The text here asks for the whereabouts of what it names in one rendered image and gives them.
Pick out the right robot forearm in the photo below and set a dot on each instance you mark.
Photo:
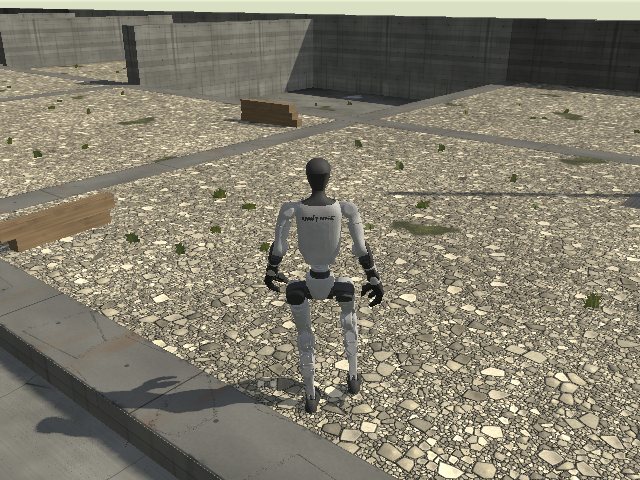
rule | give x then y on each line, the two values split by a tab
369	267

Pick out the left robot hand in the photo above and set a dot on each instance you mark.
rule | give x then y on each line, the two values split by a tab
278	277

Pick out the left robot forearm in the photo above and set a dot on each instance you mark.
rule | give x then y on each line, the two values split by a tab
273	262

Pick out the robot left foot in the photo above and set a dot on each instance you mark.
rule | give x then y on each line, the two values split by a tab
311	405

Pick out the right robot hand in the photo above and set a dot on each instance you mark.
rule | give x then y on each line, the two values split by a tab
377	290

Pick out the left robot thigh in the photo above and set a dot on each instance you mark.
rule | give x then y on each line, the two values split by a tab
299	305

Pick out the left robot upper arm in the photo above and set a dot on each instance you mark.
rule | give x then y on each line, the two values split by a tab
287	211

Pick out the right robot upper arm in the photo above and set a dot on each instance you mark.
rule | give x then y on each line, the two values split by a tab
350	210

